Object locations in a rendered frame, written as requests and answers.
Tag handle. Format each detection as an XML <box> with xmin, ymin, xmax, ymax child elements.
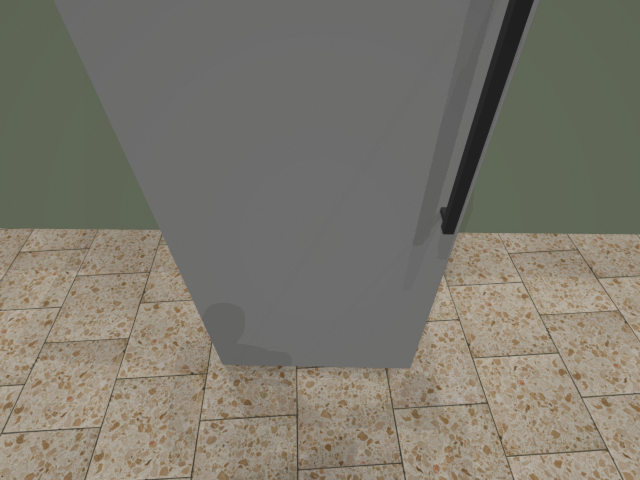
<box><xmin>440</xmin><ymin>0</ymin><xmax>534</xmax><ymax>234</ymax></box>

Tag fridge door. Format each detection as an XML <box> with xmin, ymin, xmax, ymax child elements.
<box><xmin>54</xmin><ymin>0</ymin><xmax>540</xmax><ymax>368</ymax></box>

